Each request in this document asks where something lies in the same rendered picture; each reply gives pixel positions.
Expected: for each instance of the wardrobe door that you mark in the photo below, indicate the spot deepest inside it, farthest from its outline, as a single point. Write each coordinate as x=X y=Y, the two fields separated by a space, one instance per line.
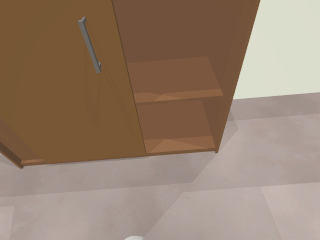
x=15 y=143
x=50 y=92

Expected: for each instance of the handle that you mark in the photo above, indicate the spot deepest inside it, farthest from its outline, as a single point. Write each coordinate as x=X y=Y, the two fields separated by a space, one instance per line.
x=97 y=65

